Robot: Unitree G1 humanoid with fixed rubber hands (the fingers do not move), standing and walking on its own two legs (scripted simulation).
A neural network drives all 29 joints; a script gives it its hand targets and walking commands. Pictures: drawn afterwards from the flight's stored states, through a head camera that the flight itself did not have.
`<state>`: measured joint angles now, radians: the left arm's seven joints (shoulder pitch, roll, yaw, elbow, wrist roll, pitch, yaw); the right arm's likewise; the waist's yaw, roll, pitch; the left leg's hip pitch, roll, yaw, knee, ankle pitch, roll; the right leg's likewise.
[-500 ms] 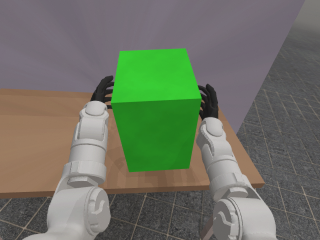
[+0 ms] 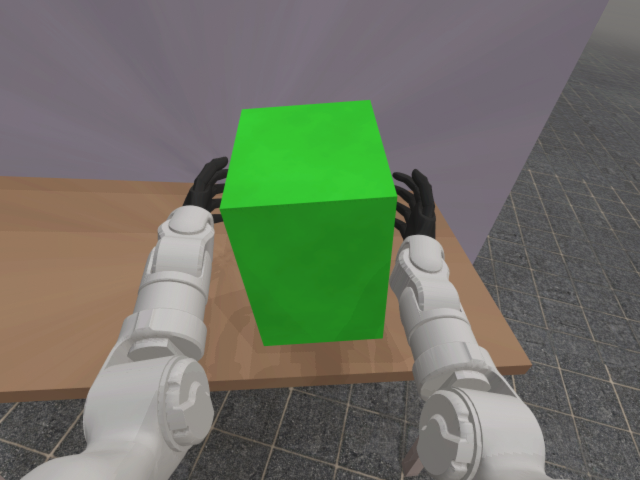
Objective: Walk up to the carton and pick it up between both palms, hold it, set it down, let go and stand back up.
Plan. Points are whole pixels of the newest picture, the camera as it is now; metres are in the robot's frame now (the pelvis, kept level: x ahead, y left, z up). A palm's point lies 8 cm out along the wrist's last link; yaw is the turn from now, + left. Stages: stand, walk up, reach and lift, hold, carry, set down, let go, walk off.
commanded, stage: set down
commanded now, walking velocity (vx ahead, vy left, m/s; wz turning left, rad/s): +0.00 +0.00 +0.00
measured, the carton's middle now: (314, 228) +0.46 -0.01 +0.12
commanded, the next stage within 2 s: none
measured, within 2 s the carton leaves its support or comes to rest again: rests again in 1.72 s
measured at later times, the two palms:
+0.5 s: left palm (205, 222) +0.44 +0.14 +0.14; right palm (408, 249) +0.39 -0.13 +0.14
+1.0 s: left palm (208, 235) +0.45 +0.15 +0.10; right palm (397, 263) +0.40 -0.13 +0.11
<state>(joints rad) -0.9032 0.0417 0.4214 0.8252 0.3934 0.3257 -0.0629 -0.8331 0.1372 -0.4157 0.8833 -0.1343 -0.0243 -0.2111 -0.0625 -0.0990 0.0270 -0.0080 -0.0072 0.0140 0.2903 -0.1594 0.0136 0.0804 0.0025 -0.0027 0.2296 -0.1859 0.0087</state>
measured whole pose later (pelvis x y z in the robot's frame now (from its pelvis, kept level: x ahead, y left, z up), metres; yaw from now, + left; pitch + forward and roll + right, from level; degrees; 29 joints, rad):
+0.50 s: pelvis +0.01 +0.01 +0.00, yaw -1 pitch -2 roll -1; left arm -0.93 0.08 0.38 0.98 0.34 0.20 -0.05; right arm -0.80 0.19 -0.53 0.88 -0.24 -0.09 -0.20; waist -0.06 -0.09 -0.02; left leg -0.12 -0.01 0.03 0.30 -0.16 0.02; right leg -0.03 0.00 0.01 0.23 -0.18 0.01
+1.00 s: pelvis +0.02 +0.01 +0.00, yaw -1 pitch +4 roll -1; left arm -0.94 0.10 0.39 1.11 0.32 0.08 -0.05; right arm -0.77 0.26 -0.65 0.85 -0.38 -0.15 -0.19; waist -0.06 -0.09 -0.06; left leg -0.22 -0.01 0.04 0.31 -0.17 0.02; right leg -0.13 0.00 0.01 0.24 -0.18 0.02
